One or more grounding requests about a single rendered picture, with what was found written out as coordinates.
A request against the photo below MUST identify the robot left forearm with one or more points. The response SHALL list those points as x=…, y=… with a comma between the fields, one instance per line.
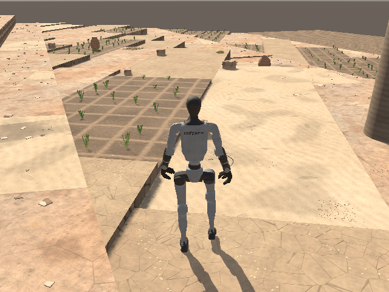
x=165, y=160

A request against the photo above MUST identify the right robot hand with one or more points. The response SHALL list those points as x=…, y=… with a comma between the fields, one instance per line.
x=224, y=174

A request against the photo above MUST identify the left robot hand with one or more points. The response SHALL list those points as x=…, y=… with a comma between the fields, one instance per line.
x=168, y=170

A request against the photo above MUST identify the right robot foot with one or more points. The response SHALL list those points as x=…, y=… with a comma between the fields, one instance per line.
x=211, y=235

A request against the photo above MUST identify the left robot thigh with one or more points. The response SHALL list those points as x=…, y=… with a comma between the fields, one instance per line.
x=180, y=187

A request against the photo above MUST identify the robot right forearm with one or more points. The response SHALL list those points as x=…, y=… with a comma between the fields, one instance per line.
x=224, y=162

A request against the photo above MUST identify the right robot upper arm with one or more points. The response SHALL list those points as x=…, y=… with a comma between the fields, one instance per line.
x=216, y=137

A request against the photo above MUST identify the left robot upper arm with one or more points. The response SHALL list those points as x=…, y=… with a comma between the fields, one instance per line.
x=175, y=128

